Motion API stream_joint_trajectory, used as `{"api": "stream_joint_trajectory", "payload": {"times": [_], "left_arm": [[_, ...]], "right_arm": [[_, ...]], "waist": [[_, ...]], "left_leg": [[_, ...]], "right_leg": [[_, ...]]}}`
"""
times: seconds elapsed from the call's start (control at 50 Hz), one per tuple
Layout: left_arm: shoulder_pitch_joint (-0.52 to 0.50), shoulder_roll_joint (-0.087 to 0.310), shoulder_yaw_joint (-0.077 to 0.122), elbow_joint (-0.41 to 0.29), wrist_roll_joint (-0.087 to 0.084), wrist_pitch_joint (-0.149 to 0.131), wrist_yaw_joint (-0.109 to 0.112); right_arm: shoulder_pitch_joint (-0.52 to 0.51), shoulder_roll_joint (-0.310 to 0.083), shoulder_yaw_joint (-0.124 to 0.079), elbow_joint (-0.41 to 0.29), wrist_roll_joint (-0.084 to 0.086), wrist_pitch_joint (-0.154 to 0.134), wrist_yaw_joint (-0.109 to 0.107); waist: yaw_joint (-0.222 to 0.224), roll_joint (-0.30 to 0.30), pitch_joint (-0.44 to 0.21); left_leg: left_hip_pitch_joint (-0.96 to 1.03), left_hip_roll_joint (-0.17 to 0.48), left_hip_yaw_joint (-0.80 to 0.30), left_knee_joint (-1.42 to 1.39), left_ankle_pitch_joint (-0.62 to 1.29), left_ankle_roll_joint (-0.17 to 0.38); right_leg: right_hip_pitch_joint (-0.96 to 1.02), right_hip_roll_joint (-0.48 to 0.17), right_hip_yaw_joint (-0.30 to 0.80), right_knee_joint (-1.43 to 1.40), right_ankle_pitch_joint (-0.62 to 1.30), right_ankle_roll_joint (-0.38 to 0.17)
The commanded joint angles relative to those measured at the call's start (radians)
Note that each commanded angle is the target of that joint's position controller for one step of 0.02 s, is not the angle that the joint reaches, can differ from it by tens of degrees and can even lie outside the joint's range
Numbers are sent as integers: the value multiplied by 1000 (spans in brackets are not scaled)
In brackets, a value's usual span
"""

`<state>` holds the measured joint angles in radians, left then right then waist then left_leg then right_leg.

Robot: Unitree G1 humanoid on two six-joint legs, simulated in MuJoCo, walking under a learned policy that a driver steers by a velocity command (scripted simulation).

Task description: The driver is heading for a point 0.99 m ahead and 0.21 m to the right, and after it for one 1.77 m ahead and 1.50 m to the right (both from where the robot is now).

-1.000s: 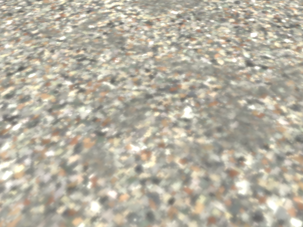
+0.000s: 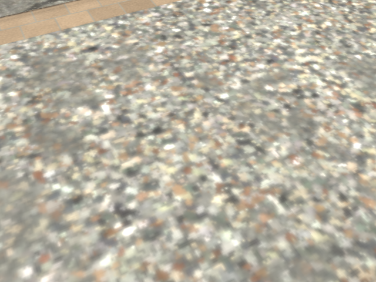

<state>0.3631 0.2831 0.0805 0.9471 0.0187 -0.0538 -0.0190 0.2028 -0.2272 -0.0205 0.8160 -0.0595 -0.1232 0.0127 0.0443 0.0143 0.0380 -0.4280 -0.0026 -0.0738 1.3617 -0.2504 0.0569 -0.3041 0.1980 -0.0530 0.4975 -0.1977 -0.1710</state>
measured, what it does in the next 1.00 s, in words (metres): walks ahead, turning right: left foot, then right foot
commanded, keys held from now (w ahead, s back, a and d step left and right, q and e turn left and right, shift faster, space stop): w+e+shift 0.56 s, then w+shift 0.18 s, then w+q+shift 0.16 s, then w+e+shift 0.10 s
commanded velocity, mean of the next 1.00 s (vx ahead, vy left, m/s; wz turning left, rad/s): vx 1.00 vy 0.00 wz -0.60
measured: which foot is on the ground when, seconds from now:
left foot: up 0.00-0.28, down 0.30-0.72, up 0.74-1.00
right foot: down 0.00-0.28, up 0.30-0.72, down 0.74-1.00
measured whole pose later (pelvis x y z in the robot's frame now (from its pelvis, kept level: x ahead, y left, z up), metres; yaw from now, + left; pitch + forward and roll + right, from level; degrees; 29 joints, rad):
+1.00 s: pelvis +0.83 -0.23 +0.01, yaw -36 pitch +0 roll -1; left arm 0.46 0.27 0.05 0.89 0.01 -0.10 -0.01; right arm 0.21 -0.26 -0.02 0.78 -0.03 -0.04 0.04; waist 0.03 0.03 0.02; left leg -0.72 0.15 -0.02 1.08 -0.16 0.05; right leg -0.01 0.14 -0.09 0.30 -0.31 -0.13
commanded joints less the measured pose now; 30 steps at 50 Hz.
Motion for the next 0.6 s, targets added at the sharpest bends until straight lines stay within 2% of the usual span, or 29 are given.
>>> {"api": "stream_joint_trajectory", "payload": {"times": [0.02, 0.06, 0.1, 0.14, 0.18, 0.22, 0.24, 0.26, 0.28, 0.3, 0.32, 0.34, 0.36, 0.38, 0.4, 0.42, 0.44, 0.48, 0.52, 0.56, 0.6], "left_arm": [[9, 64, 0, -50, -10, -45, 7], [31, 88, 4, -65, -17, -58, 5], [60, 93, 9, -80, -17, -60, 4], [109, 114, 19, -79, -27, -57, -1], [151, 131, 25, -78, -32, -52, -2], [155, 135, 29, -82, -30, -44, 9], [148, 152, 32, -87, -28, -44, 13], [131, 186, 39, -92, -23, -45, 13], [75, 214, 47, -110, -23, -49, 8], [34, 147, 31, -142, -22, -60, 3], [140, -30, -13, -183, -74, -59, 12], [106, 56, -15, -205, -59, -41, 21], [-11, 99, -3, -197, -31, -26, 19], [-66, 94, -2, -206, -13, -18, 4], [-102, 77, -2, -215, 0, -7, -11], [-108, 48, -7, -232, 13, 8, -26], [-126, 21, -14, -250, 16, 22, -34], [-187, -2, -27, -300, 17, 42, -47], [-251, 4, -38, -350, 19, 46, -60], [-311, 27, -43, -381, 13, 46, -69], [-389, 29, -55, -403, 19, 41, -82]], "right_arm": [[6, -65, 7, -115, -30, 20, 8], [-120, -72, 21, -180, -21, 29, 12], [-256, -64, 35, -231, 1, 24, 24], [-316, -46, 44, -250, 15, 23, 30], [-346, -61, 42, -268, 24, 23, 22], [-346, -80, 36, -281, 26, 19, 12], [-297, -112, 23, -271, 26, 16, 3], [-190, -158, 2, -245, 30, 11, -9], [-15, -200, -18, -205, 31, 4, -25], [211, -279, -50, -171, 11, 4, -50], [252, -330, -65, -161, -41, 7, -51], [201, -306, -80, -156, -14, 20, -37], [111, -190, -58, -167, -3, 22, -31], [82, -140, -45, -150, 1, 22, -24], [95, -125, -41, -126, -2, 21, -24], [122, -109, -35, -93, 5, 15, -24], [146, -89, -31, -62, 17, 7, -16], [160, -71, -29, -30, 40, -8, -3], [133, -89, -30, -21, 40, -18, 0], [111, -113, -33, -12, 35, -25, -4], [160, -139, -35, 12, 32, -28, -6]], "waist": [[-91, 42, 37], [-71, 32, 87], [-27, 3, 114], [22, -33, 81], [55, -61, 40], [50, -76, 7], [25, -81, -40], [-31, -83, -122], [-134, -81, -213], [-226, -24, -350], [-148, 261, -495], [-137, 279, -487], [-144, 142, -294], [-130, 48, -185], [-117, 32, -130], [-92, 54, -87], [-76, 79, -62], [-52, 88, -32], [-26, 90, 1], [-10, 74, 51], [-27, 27, 104]], "left_leg": [[-228, 95, -19, -98, -33, -41], [-219, 114, 30, -274, 52, -75], [-125, 94, 71, -508, 219, -98], [-37, 48, 98, -656, 357, -95], [-35, 16, 101, -735, 377, -85], [13, -6, 82, -845, 332, -75], [96, -29, 76, -880, 277, -65], [225, -45, 71, -890, 200, -51], [441, 1, 40, -890, 166, -34], [694, 170, -98, -849, -102, -6], [988, 512, -592, -934, -292, 92], [903, 503, -787, -1044, -494, 127], [734, 421, -595, -1075, -474, 96], [600, 378, -431, -1080, -276, 78], [517, 342, -315, -1095, -118, 62], [449, 312, -220, -1113, -42, 47], [417, 303, -156, -1121, 32, 35], [392, 297, -38, -1148, 172, 18], [328, 275, 91, -1189, 283, 1], [285, 237, 205, -1226, 359, -14], [266, 209, 279, -1278, 451, -21]], "right_leg": [[11, -290, 523, -337, -129, -165], [-98, -263, 471, -394, -59, -165], [-159, -215, 415, -413, 68, -122], [-107, -197, 395, -381, 260, -75], [43, -215, 409, -321, 432, -55], [162, -228, 424, -229, 546, -27], [206, -232, 429, -137, 673, -5], [228, -229, 427, 14, 762, 13], [144, -198, 417, 217, 695, 28], [-7, -163, 364, 495, 448, 27], [-350, -69, 239, 818, -337, 55], [-468, -147, 177, 927, -250, 38], [-502, -198, 151, 901, -133, 40], [-487, -227, 141, 854, -83, 48], [-470, -252, 138, 832, -76, 55], [-459, -271, 134, 823, -77, 61], [-468, -289, 127, 820, -78, 62], [-522, -311, 110, 814, -42, 64], [-515, -314, 85, 752, 68, 66], [-478, -304, 49, 620, 172, 62], [-388, -270, -19, 417, 229, 38]]}}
